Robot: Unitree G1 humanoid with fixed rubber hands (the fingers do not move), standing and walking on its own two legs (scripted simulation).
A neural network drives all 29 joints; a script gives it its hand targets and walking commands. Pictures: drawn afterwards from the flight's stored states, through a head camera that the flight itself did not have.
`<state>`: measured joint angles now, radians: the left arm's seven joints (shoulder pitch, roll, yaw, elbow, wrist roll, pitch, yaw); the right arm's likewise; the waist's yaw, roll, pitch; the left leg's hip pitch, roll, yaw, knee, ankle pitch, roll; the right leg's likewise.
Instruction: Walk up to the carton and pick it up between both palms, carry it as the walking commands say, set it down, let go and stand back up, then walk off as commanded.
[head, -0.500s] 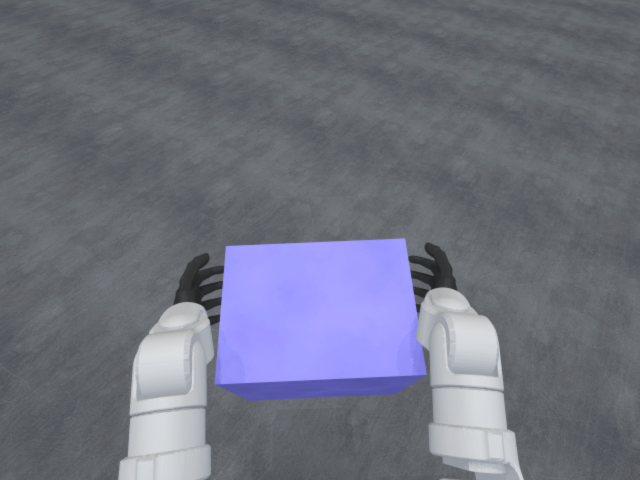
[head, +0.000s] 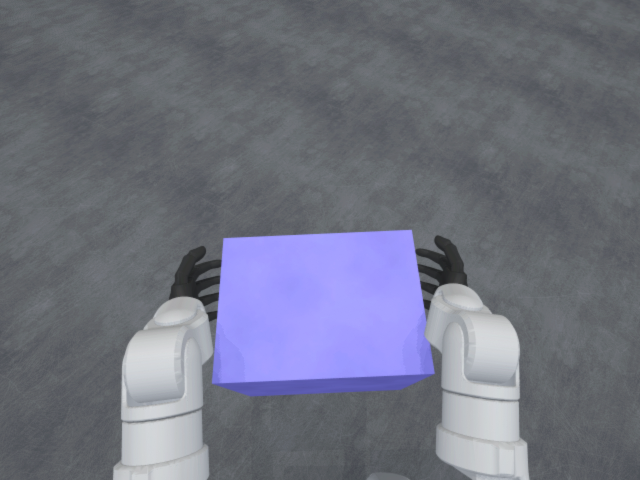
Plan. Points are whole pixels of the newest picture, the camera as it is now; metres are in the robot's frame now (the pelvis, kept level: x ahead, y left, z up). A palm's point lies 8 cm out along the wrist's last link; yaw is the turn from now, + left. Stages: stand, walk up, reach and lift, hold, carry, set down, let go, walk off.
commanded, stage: carry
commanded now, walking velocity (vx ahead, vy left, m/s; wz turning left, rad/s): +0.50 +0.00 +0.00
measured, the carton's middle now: (321, 322) +0.31 -0.01 -0.02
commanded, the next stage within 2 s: none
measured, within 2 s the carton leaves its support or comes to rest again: neither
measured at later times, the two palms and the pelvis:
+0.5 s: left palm (203, 158) +0.54 +0.16 +0.07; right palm (397, 150) +0.56 -0.14 +0.07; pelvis +0.26 +0.01 +0.00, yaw +2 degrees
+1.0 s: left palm (229, 48) +0.87 +0.16 +0.07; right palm (375, 42) +0.90 -0.14 +0.08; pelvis +0.59 +0.00 -0.01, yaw +3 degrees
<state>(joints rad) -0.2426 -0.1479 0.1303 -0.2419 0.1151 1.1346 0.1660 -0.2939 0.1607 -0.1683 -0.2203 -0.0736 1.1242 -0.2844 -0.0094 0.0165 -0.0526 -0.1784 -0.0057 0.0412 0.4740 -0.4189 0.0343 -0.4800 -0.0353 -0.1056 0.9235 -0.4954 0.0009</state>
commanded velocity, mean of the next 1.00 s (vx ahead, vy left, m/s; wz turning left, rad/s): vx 0.44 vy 0.00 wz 0.00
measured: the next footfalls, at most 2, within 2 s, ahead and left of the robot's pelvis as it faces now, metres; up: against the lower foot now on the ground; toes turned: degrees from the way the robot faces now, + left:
right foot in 0.10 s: +0.14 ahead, -0.09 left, +0.00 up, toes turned -6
left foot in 0.42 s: +0.25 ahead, +0.14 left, +0.00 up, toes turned +5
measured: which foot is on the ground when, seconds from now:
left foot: down 0.00-0.12, up 0.14-0.40, down 0.42-0.64, up 0.66-0.98, down 1.00-1.00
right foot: up 0.00-0.08, down 0.10-0.44, up 0.46-0.60, down 0.62-1.00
